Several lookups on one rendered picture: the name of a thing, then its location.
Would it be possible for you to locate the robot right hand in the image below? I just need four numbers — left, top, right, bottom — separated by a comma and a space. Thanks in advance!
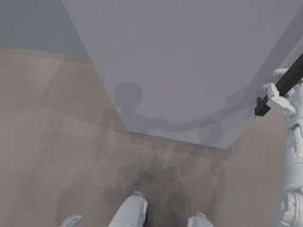
262, 68, 303, 125

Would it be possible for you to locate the fridge door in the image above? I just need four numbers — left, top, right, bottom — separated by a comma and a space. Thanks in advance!
62, 0, 303, 149

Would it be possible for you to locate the right robot forearm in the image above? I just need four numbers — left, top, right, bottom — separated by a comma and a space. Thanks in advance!
281, 118, 303, 195

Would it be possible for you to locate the robot right upper arm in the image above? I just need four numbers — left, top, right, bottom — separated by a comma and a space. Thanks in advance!
273, 191, 303, 227

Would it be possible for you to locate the left robot thigh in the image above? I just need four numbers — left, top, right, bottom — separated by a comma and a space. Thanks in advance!
108, 195, 148, 227

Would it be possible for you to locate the robot left hand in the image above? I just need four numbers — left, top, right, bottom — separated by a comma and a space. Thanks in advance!
59, 215, 82, 227

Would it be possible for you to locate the handle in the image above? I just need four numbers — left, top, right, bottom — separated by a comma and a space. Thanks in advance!
255, 53, 303, 116

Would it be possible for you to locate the robot right shin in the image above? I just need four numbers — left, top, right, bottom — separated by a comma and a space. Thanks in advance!
195, 213, 206, 218

